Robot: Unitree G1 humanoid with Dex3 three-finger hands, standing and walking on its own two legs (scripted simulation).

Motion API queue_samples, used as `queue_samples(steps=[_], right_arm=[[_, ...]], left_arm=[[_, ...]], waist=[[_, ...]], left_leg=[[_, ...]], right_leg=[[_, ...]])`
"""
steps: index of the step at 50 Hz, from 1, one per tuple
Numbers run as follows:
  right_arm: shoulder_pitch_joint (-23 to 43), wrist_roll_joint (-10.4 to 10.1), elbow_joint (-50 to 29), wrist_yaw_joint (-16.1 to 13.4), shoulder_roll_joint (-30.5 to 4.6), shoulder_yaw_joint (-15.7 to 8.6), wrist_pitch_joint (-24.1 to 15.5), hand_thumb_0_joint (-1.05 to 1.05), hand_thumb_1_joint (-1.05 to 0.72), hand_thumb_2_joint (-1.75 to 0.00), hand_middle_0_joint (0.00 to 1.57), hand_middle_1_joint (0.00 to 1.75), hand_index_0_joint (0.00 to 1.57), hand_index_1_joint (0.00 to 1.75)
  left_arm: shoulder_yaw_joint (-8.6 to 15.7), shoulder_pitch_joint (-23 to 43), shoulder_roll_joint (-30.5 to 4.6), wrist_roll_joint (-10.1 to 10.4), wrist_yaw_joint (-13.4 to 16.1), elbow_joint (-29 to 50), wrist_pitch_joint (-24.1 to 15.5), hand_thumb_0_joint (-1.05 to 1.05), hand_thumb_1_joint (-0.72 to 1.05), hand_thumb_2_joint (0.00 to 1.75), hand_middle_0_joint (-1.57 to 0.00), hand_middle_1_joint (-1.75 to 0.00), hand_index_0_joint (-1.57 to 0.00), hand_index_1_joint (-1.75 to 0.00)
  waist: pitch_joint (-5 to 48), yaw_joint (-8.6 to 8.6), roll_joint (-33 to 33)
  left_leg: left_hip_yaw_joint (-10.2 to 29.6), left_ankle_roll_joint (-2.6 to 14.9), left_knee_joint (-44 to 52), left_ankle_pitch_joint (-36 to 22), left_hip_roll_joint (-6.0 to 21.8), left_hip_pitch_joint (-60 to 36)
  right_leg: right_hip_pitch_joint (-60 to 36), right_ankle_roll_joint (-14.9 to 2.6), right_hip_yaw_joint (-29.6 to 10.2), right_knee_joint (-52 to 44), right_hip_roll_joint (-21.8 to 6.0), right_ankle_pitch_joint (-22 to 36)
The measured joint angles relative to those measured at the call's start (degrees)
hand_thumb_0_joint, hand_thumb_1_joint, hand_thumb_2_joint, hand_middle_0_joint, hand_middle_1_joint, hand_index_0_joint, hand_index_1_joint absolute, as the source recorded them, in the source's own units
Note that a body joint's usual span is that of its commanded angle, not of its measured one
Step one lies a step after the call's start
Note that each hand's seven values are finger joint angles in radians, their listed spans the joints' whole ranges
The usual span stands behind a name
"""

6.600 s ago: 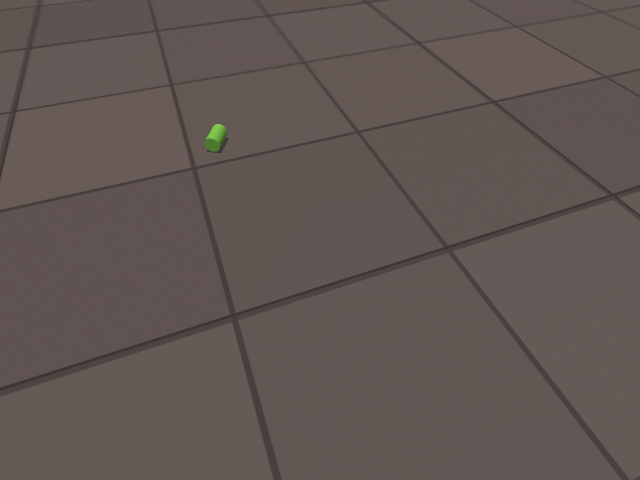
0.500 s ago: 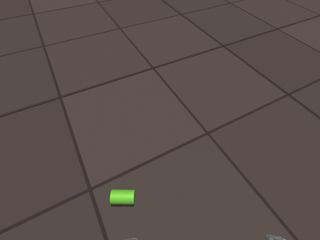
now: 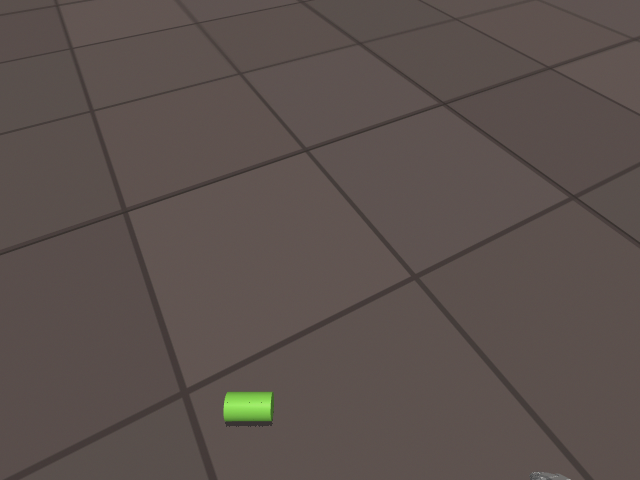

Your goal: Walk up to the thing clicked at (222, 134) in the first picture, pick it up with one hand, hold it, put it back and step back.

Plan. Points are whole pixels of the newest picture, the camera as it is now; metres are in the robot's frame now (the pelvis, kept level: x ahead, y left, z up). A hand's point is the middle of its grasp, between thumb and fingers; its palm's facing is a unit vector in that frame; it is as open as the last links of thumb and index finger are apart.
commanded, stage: walk up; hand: left
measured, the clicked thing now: (249, 406) +0.44 +0.22 -0.73
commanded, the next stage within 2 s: stand in 0.50 s
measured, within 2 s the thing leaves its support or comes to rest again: neither
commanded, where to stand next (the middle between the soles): +0.08 +0.02 m, yaw +0 degrees
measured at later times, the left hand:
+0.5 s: hand out of the picture +0.10 +0.26 -0.15, palm faces -0.03 -0.92 -0.39, open 7.4 cm
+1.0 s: hand out of the picture +0.09 +0.23 -0.15, palm faces -0.03 -0.94 -0.34, open 7.4 cm
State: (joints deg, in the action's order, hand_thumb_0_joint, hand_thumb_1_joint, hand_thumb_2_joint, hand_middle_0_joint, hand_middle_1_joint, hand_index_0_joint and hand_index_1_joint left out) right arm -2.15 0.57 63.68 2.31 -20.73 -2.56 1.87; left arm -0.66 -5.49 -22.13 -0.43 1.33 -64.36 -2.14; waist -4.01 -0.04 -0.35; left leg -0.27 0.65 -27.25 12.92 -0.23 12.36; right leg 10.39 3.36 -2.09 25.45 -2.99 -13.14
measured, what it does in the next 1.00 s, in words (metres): stands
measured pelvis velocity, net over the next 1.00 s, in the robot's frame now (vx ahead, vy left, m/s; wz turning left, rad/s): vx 0.01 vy -0.02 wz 0.00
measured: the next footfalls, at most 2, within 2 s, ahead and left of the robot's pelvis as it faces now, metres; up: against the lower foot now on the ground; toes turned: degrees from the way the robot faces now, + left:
none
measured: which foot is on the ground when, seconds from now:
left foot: down 0.00-1.00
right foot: down 0.00-1.00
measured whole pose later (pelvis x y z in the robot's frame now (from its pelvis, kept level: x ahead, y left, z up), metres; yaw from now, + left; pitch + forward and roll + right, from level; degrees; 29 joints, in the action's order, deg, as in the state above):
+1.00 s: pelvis +0.01 -0.02 +0.01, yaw +0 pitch -3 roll +0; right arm -3.6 0.7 65.5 0.9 -19.5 -1.5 -0.2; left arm 0.4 -5.6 -19.8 -0.5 -0.2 -64.4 -0.5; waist -3.5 -0.7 0.2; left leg 0.3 -1.1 -19.2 9.4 1.1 7.4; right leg 6.2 2.0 -1.4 19.1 -1.7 -10.4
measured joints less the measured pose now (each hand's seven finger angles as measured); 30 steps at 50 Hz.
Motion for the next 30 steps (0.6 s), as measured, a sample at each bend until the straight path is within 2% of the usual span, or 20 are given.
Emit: queue_samples(steps=[25,30], right_arm=[[-2.0,0.3,0.6,-0.3,0.2,-0.5,0.1,0.01,-0.90,-0.89,0.20,0.30,0.20,0.30],[-1.9,0.1,1.3,-0.8,1.1,0.5,-1.0,0.01,-0.90,-0.89,0.20,0.30,0.20,0.30]], left_arm=[[0.7,0.6,1.2,-0.5,-0.2,-0.5,0.6,0.00,0.91,0.89,-0.20,-0.30,-0.20,-0.30],[0.9,0.8,1.1,0.0,-0.7,-0.4,1.2,0.00,0.91,0.89,-0.20,-0.30,-0.20,-0.30]], waist=[[0.5,-0.59,-0.5],[0.4,-0.66,0.3]], left_leg=[[0.3,-0.51,4.5,-1.6,0.0,-2.9],[0.3,-0.79,6.2,-2.4,0.1,-3.9]], right_leg=[[-2.5,-0.38,0.5,-3.5,0.0,0.9],[-3.1,-0.49,0.4,-4.4,0.1,1.4]])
